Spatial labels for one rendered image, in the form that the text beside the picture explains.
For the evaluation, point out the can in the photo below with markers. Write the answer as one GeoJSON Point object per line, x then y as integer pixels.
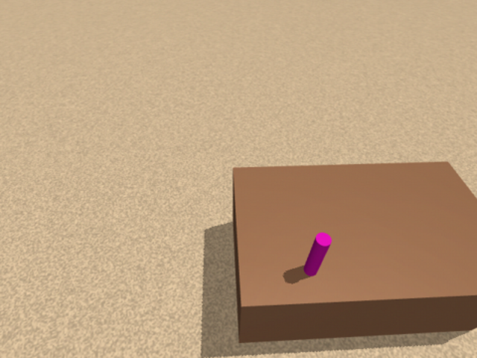
{"type": "Point", "coordinates": [317, 253]}

